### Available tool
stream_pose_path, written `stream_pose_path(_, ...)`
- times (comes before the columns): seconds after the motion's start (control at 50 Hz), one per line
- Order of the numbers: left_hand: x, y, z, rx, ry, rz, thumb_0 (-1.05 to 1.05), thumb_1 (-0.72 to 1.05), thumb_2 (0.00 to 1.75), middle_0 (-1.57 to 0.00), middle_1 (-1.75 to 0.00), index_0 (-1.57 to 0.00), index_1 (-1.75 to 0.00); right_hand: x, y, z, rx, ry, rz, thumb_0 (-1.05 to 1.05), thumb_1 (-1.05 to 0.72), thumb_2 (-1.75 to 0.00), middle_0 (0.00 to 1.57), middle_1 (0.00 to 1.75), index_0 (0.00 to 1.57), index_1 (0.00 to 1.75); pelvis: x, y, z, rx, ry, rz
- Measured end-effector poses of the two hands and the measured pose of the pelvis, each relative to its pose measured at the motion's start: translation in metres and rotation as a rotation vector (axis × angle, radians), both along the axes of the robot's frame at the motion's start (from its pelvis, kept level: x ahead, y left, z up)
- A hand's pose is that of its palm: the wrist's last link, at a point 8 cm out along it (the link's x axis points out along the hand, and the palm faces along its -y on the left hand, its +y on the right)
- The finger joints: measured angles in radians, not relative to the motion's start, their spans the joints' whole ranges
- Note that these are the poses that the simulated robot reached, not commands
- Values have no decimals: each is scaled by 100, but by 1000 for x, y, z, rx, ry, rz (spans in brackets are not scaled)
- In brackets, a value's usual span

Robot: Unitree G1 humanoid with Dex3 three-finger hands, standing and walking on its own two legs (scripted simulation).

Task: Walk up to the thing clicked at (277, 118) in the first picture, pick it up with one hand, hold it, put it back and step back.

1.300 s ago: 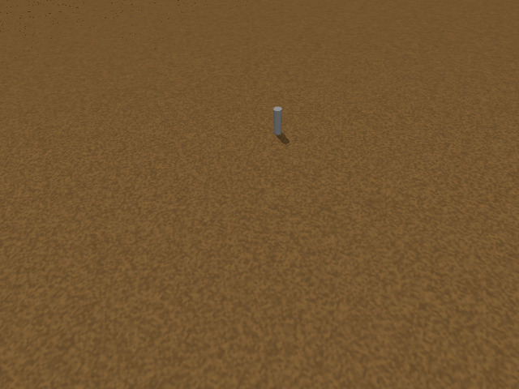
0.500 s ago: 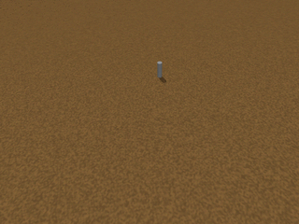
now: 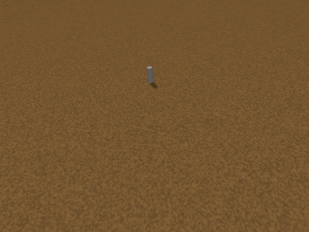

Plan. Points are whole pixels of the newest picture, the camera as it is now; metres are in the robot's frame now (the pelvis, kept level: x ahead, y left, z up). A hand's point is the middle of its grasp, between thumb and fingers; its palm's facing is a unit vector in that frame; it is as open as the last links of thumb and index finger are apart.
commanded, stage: walk up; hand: left
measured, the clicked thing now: (150, 74) +1.77 +0.08 -0.69
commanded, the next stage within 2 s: none
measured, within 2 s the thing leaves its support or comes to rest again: neither
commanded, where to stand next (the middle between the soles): +1.35 -0.12 m, yaw -6 degrees
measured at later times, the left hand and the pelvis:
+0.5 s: hand (94, 214) +0.24 +0.22 -0.15, palm faces -0.06 -0.94 -0.35, open 7.4 cm; pelvis +0.21 -0.06 -0.01, yaw -4 degrees
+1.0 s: hand (121, 117) +0.63 +0.17 -0.13, palm faces -0.14 -0.89 -0.44, open 7.3 cm; pelvis +0.48 -0.10 -0.03, yaw -6 degrees
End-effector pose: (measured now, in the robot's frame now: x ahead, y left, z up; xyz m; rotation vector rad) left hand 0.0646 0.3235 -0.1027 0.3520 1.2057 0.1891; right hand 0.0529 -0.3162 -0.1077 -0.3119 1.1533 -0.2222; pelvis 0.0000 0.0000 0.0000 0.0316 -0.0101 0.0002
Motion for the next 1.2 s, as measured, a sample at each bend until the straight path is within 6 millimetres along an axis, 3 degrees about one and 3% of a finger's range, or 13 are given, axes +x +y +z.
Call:
stream_pose_path(0.08,39,-11,12,27,-29,-45,0,91,90,-20,-30,-20,-30,-3,-37,-5,-18,45,-42,1,-90,-90,20,30,20,30,26,-20,-3,2,-12,-30)
stream_pose_path(0.16,76,-27,11,82,-101,-57,0,91,90,-20,-30,-20,-30,17,-76,-24,-38,75,-57,1,-90,-90,20,30,20,30,56,-47,-21,-27,-35,-37)
stream_pose_path(0.22,86,-42,13,78,-129,-26,0,91,90,-20,-30,-20,-30,51,-85,-23,-29,68,-48,1,-90,-90,20,30,20,30,76,-57,-19,-39,-45,-43)
stream_pose_path(0.34,102,-65,14,32,-57,-9,0,91,90,-20,-30,-20,-30,135,-80,0,17,-51,5,1,-91,-90,20,30,20,30,124,-65,-2,-50,-41,-64)
stream_pose_path(0.48,161,-63,-7,-12,-17,-18,0,90,90,-20,-30,-20,-30,221,-70,13,-1,-65,43,1,-90,-90,20,30,20,30,195,-61,-6,-73,-22,-76)
stream_pose_path(0.6,245,-46,-35,-20,9,-46,0,91,90,-20,-30,-20,-30,295,-55,11,-56,-130,26,1,-90,-90,20,30,20,30,266,-42,-23,-36,-26,-92)
stream_pose_path(0.76,386,-59,-9,-31,-84,-166,0,91,90,-20,-30,-20,-30,316,-51,20,-28,-77,-74,1,-90,-90,20,30,20,30,346,-48,-4,-16,-27,-120)
stream_pose_path(0.84,451,-73,6,-16,-116,-208,0,91,90,-20,-30,-20,-30,326,-65,11,-11,-10,-103,1,-90,-90,20,30,20,30,388,-59,-3,-7,-23,-122)
stream_pose_path(0.92,513,-91,13,21,-149,-223,0,91,90,-20,-30,-20,-30,351,-88,-10,10,40,-134,1,-90,-90,20,30,20,30,436,-79,-13,3,-20,-120)
stream_pose_path(0.98,551,-105,11,57,-194,-204,0,91,90,-20,-30,-20,-30,384,-108,-32,16,71,-129,1,-90,-90,20,30,20,30,471,-98,-27,-23,-22,-111)
stream_pose_path(1.02,565,-114,13,60,-216,-186,0,91,90,-20,-30,-20,-30,414,-115,-37,22,82,-115,1,-90,-90,20,30,20,30,489,-106,-26,-23,-25,-111)
stream_pose_path(1.1,574,-128,22,47,-176,-144,0,91,90,-20,-30,-20,-30,486,-120,-27,41,25,-75,1,-91,-90,20,30,20,30,525,-111,-12,-26,-26,-109)
stream_pose_path(1.2,581,-127,21,40,-94,-104,0,91,90,-20,-30,-20,-30,570,-119,-9,47,-50,-13,1,-91,-90,20,30,20,30,571,-114,-2,-34,-14,-105)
